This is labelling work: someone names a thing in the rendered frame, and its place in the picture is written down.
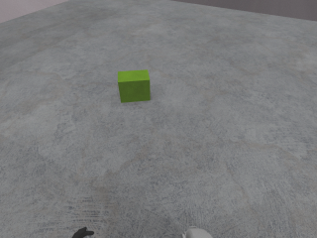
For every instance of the carton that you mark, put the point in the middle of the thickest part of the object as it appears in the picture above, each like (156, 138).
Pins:
(134, 85)

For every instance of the right robot thigh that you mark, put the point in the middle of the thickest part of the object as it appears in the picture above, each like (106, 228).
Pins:
(195, 233)

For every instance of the robot left hand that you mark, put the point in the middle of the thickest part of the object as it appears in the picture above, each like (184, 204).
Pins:
(82, 233)

